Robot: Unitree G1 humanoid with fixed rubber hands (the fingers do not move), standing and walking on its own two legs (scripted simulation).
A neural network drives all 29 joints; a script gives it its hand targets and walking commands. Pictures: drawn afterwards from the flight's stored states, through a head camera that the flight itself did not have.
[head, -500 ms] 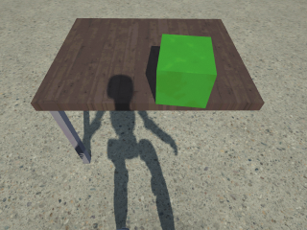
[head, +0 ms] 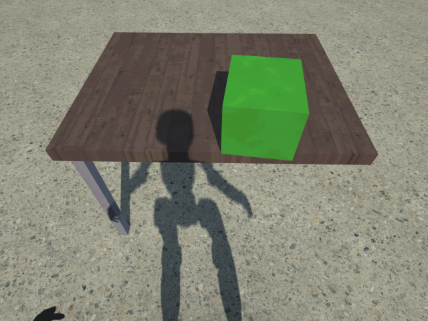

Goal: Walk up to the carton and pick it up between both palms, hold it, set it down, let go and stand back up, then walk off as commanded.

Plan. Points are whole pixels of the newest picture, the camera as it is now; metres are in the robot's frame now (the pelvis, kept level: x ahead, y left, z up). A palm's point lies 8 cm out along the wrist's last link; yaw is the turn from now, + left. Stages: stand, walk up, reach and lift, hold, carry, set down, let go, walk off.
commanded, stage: walk up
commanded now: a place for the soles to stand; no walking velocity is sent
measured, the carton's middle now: (261, 106) +0.69 -0.14 -0.01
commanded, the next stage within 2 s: none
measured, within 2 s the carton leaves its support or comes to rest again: neither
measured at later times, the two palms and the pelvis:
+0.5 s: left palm out of the picture +0.10 +0.32 -0.08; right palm out of the picture +0.07 -0.31 -0.09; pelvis +0.00 +0.00 +0.01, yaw +1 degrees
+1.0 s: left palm out of the picture +0.13 +0.31 -0.08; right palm out of the picture +0.11 -0.32 -0.09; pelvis +0.03 -0.01 +0.00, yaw +1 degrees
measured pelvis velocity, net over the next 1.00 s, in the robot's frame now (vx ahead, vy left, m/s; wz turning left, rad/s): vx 0.03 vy -0.01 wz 0.02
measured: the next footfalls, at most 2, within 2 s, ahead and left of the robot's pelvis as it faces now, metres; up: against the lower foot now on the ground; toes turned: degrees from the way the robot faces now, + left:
left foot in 0.32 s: +0.09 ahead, +0.13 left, +0.00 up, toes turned -3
